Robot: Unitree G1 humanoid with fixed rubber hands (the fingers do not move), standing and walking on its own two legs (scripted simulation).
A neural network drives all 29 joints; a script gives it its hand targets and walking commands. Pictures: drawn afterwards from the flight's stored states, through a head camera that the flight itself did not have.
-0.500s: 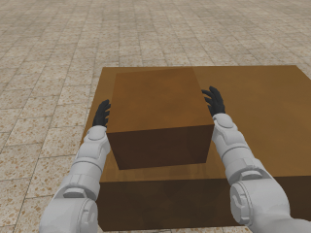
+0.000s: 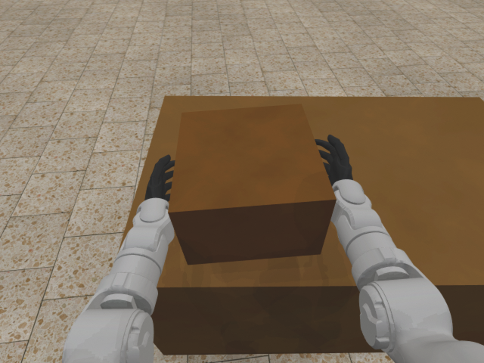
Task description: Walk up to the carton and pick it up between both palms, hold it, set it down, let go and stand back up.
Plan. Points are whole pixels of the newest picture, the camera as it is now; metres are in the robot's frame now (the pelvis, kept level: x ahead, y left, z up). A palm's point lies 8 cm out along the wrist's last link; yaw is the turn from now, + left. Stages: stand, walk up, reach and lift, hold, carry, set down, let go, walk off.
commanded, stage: set down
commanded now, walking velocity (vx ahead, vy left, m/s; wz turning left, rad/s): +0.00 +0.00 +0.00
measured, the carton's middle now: (247, 180) +0.41 +0.02 +0.07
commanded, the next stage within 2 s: none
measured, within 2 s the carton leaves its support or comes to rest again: rests again in 1.14 s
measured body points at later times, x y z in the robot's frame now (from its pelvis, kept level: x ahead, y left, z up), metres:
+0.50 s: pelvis +0.01 +0.00 +0.00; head +0.07 -0.01 +0.44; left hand +0.38 +0.18 +0.01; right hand +0.44 -0.14 +0.03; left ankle -0.02 +0.11 -0.74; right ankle +0.00 -0.15 -0.74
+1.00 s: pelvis +0.02 -0.02 -0.01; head +0.18 -0.04 +0.41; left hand +0.38 +0.17 -0.07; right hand +0.46 -0.15 -0.06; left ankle -0.02 +0.11 -0.74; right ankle +0.00 -0.15 -0.74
